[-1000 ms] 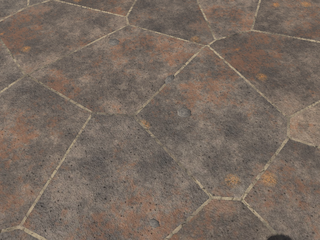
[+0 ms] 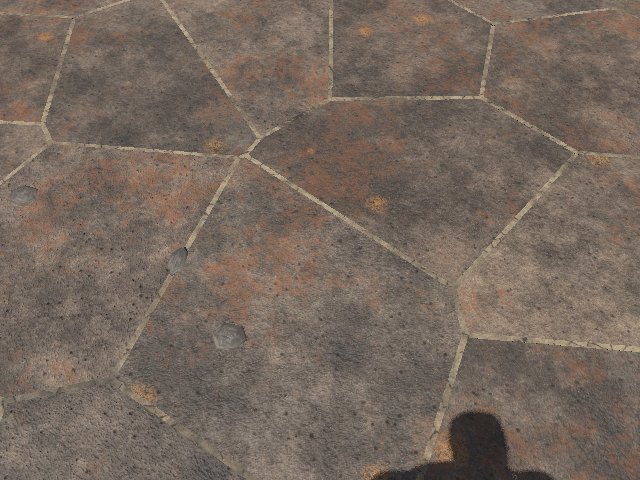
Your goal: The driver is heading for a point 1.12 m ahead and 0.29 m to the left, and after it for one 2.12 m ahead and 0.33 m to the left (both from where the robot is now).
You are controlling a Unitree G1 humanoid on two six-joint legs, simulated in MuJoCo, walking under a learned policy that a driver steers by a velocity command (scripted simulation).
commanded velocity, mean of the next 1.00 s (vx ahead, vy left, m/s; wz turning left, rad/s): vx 0.98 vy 0.00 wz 0.57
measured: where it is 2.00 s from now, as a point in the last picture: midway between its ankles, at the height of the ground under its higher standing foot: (206, 172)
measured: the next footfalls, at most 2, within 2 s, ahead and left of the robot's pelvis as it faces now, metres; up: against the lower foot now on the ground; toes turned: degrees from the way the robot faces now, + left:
left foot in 0.38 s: +0.59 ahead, +0.07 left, +0.00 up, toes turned +5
right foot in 0.80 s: +1.02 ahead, -0.03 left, +0.00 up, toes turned +36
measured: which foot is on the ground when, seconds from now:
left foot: up 0.00-0.36, down 0.38-0.82, up 0.84-1.00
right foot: down 0.00-0.40, up 0.42-0.78, down 0.80-1.00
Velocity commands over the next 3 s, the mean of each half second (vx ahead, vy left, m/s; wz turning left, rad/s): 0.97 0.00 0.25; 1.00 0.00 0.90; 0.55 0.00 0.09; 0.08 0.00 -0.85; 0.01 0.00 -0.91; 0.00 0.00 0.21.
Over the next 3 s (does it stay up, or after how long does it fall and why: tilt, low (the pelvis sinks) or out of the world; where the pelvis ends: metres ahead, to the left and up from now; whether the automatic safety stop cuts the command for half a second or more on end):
stays up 1.25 0.34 0.02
